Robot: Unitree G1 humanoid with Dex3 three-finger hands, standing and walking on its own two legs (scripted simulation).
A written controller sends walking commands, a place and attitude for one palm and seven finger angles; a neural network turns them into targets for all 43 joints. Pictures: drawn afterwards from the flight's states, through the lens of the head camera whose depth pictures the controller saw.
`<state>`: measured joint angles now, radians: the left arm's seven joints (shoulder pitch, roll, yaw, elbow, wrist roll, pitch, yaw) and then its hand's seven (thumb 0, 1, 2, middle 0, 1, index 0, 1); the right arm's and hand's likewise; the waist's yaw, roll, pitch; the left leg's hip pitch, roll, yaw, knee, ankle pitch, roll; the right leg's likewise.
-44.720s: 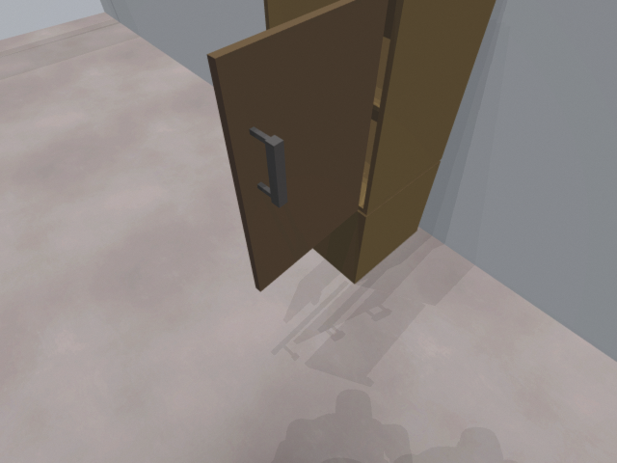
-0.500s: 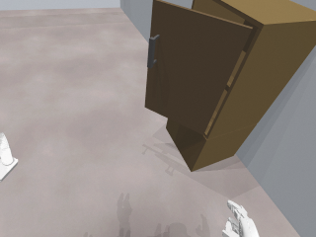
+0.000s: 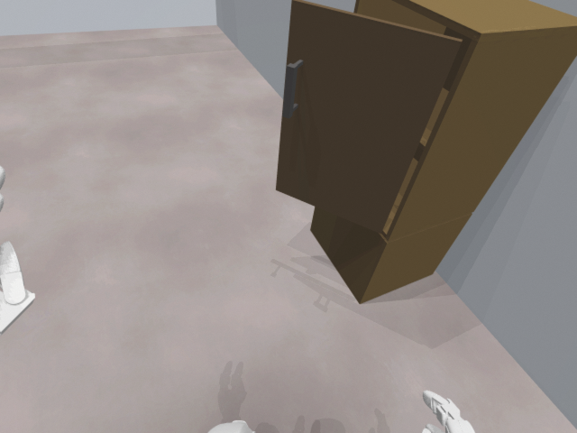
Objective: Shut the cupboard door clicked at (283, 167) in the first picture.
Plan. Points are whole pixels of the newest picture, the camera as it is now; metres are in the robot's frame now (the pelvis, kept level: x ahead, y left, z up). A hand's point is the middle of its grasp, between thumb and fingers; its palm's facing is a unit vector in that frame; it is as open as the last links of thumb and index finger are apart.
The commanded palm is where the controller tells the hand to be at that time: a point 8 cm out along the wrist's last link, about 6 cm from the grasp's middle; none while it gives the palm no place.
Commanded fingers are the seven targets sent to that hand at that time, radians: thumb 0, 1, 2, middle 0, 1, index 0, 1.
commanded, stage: stop stepping back and stand still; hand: left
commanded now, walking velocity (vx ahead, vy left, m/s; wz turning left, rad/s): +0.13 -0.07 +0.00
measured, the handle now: (293, 89) +0.92 +0.05 +0.06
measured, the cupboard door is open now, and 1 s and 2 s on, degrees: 37 37 37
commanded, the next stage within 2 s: let the arm hang, fingers relaxed in 1.04 s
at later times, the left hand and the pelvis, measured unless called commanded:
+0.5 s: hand (11, 286) +0.20 +0.30 +0.17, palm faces +0.34 -0.80 -0.49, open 7.4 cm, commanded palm +0.14 +0.33 +0.19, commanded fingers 0.00 0.90 0.90 -0.20 -0.30 -0.20 -0.30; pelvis -0.01 +0.03 +0.01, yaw -2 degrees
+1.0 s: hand (56, 284) +0.21 +0.26 +0.16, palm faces +0.41 -0.80 -0.44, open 7.4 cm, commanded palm +0.15 +0.30 +0.19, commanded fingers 0.00 0.90 0.90 -0.20 -0.30 -0.20 -0.30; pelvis +0.00 +0.00 +0.00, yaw -2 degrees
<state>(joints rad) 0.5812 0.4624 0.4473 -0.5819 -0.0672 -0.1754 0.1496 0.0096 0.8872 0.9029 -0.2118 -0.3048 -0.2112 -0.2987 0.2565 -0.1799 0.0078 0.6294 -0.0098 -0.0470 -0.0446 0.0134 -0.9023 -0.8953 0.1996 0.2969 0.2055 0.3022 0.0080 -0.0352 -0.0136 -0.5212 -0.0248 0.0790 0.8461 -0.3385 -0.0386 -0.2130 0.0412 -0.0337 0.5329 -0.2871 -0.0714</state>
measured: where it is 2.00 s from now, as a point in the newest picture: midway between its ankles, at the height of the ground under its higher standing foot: outside the picture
